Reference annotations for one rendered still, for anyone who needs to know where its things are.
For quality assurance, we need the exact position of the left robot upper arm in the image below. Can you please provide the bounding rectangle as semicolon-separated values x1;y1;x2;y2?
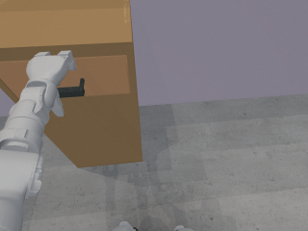
0;149;44;231

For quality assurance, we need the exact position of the drawer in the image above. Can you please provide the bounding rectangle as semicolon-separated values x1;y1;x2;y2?
0;55;130;99

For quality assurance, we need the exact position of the left robot forearm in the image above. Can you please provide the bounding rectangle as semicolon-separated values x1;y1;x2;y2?
0;78;58;155

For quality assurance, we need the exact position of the handle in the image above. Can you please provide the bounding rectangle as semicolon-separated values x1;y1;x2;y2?
57;78;85;98

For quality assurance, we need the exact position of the cabinet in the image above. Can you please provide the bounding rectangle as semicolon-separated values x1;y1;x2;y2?
0;0;143;168

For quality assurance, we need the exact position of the robot left shin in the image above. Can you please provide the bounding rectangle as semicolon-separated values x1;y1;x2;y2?
119;221;132;227

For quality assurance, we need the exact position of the robot left hand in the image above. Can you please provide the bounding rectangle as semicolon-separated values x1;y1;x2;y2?
26;50;77;117

